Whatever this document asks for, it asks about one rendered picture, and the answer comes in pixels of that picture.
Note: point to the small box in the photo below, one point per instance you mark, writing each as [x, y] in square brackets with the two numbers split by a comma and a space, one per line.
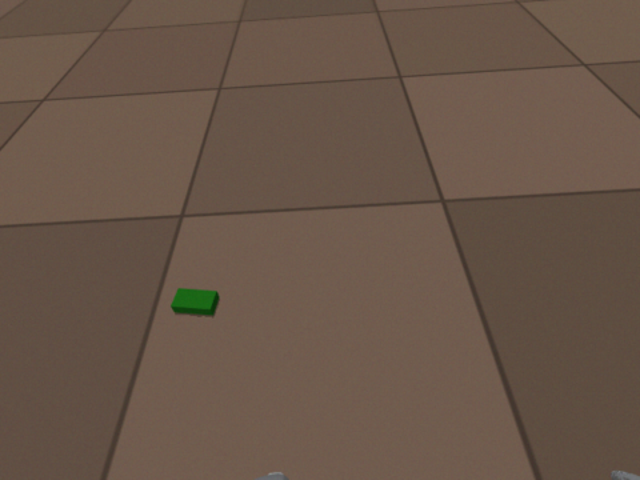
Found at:
[193, 301]

